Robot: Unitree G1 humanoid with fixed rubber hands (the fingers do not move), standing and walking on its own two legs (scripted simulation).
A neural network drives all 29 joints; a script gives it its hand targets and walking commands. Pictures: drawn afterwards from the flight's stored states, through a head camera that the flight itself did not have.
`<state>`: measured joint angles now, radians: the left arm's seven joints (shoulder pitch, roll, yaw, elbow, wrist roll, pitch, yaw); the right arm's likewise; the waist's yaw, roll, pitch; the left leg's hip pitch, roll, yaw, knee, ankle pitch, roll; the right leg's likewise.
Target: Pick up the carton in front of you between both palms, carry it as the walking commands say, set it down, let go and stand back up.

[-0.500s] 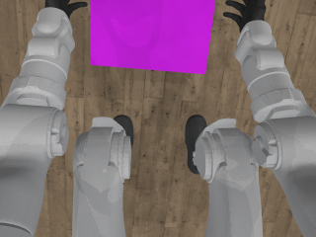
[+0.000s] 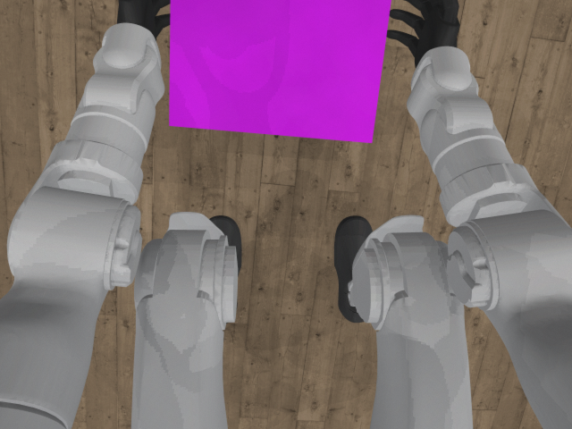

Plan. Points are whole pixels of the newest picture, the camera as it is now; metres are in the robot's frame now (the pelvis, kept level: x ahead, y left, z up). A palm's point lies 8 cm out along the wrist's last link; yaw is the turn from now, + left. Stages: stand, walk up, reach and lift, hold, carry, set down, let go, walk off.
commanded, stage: reach and lift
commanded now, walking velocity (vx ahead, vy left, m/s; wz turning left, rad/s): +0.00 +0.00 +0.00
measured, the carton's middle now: (276, 57) +0.51 +0.04 -0.25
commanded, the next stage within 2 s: none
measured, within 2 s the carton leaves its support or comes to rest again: leaves its support in 0.32 s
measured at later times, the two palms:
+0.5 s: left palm (129, 12) +0.51 +0.19 -0.13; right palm (441, 35) +0.51 -0.12 -0.12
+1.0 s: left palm out of the picture +0.47 +0.19 +0.06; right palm out of the picture +0.48 -0.11 +0.07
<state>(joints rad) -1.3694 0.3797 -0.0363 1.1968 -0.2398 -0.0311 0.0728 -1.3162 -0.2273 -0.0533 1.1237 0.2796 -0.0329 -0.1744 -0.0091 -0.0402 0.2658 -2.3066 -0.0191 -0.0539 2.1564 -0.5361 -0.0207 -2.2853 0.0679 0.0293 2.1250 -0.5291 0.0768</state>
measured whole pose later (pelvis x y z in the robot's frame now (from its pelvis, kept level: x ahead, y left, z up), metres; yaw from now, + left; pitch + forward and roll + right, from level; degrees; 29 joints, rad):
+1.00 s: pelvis +0.01 -0.01 +0.13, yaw +3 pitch +41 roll -1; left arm -0.95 0.06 0.34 0.77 0.15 0.29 0.04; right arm -0.89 0.07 -0.47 0.66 -0.15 0.27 -0.10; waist 0.00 -0.03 -0.18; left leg -1.95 -0.11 -0.10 1.74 -0.50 -0.06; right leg -1.93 0.14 0.10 1.74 -0.52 0.08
